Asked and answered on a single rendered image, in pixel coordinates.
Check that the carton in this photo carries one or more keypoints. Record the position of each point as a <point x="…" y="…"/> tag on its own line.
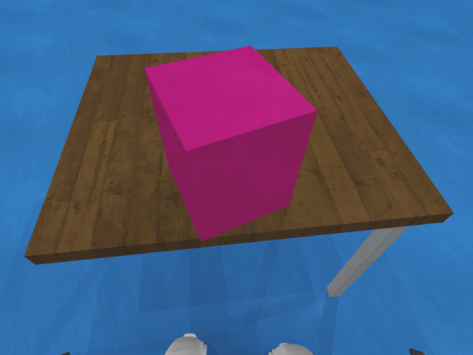
<point x="234" y="131"/>

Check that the table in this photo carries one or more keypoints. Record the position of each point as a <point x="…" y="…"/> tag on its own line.
<point x="113" y="193"/>

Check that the robot left thigh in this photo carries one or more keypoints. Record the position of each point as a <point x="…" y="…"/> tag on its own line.
<point x="187" y="346"/>

